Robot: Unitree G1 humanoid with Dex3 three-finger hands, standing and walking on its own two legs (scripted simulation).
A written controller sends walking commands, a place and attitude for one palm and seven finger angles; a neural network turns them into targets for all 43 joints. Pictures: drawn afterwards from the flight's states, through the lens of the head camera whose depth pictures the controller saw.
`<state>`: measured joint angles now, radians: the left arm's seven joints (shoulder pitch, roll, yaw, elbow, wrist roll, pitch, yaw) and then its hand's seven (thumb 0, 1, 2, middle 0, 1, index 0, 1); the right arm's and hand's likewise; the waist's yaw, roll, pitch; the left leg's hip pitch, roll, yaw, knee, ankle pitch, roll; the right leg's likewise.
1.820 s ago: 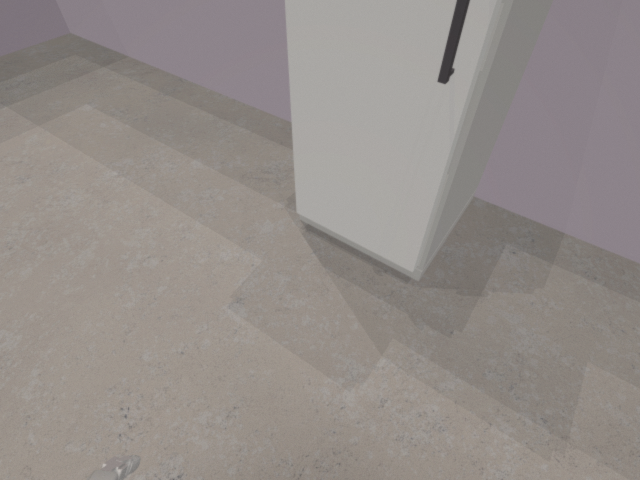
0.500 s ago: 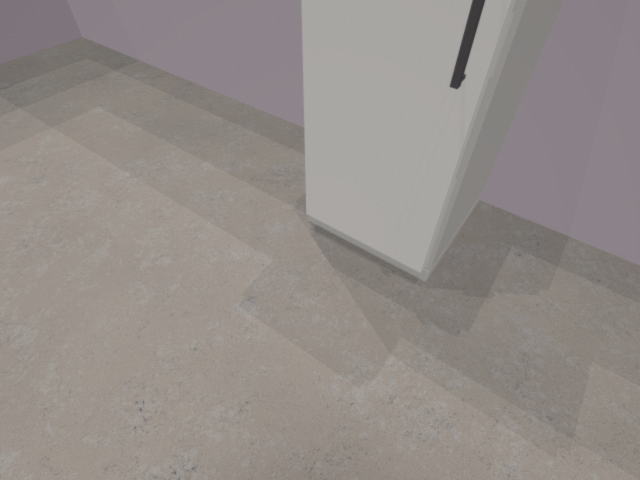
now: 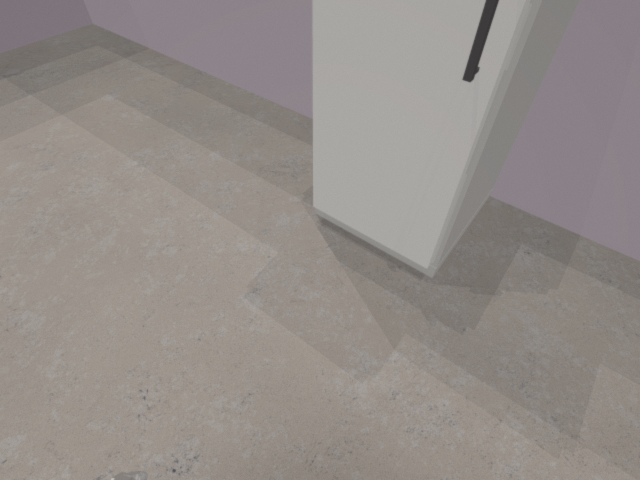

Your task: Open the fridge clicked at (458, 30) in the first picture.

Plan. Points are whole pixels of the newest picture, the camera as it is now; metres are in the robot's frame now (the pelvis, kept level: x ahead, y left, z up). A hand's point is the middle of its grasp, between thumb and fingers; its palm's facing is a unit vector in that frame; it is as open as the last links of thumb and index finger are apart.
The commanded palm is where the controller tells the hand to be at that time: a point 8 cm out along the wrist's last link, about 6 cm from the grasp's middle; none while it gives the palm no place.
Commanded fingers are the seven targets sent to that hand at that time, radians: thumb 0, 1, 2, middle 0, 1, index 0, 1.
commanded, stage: walk to a spot facing it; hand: right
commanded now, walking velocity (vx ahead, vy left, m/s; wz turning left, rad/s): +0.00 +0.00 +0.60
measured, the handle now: out of the picture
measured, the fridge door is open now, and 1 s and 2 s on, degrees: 0 0 0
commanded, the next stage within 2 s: none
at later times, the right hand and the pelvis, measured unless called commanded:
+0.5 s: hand out of the picture +0.04 -0.15 -0.16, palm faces -0.16 +0.97 -0.19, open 7.4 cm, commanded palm none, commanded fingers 0.00 -0.90 -0.90 0.20 0.30 0.20 0.30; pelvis +0.04 +0.03 +0.00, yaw +14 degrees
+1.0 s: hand (415, 324) +0.42 -0.16 -0.17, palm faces -0.49 +0.85 -0.20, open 7.4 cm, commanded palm none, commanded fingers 0.00 -0.90 -0.90 0.20 0.30 0.20 0.30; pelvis +0.23 -0.01 +0.00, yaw +34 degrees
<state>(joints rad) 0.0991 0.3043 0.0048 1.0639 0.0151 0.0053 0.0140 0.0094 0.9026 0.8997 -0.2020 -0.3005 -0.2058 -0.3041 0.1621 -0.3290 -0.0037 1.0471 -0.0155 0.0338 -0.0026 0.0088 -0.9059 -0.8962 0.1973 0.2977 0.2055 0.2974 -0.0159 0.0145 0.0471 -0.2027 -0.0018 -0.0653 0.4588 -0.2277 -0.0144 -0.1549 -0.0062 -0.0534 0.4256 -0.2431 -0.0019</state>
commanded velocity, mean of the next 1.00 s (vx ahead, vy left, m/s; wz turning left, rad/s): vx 0.28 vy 0.00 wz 0.60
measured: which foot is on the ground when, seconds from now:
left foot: down 0.00-0.72, up 0.74-1.00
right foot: down 0.00-0.20, up 0.22-0.70, down 0.72-1.00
